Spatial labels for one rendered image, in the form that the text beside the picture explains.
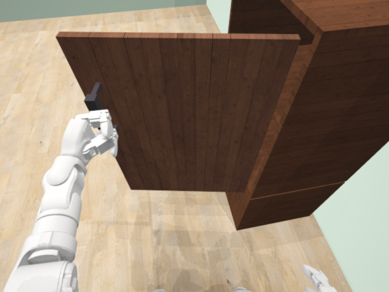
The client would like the cupboard door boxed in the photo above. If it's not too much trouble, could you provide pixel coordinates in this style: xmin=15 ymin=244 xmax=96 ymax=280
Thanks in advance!
xmin=56 ymin=32 xmax=301 ymax=192

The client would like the right robot hand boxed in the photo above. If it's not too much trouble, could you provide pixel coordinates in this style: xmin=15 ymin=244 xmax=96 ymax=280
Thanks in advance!
xmin=302 ymin=264 xmax=337 ymax=292

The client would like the robot left upper arm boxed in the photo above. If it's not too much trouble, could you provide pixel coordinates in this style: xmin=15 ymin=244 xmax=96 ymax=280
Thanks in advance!
xmin=7 ymin=260 xmax=78 ymax=292

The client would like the robot left forearm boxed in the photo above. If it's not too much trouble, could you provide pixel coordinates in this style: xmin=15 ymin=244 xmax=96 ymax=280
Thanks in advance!
xmin=3 ymin=155 xmax=87 ymax=292

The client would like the handle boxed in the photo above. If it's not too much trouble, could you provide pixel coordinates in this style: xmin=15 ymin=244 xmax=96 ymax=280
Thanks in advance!
xmin=84 ymin=82 xmax=119 ymax=131

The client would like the left robot hand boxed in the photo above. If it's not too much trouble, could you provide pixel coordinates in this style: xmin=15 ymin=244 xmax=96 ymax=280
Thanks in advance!
xmin=60 ymin=109 xmax=118 ymax=166

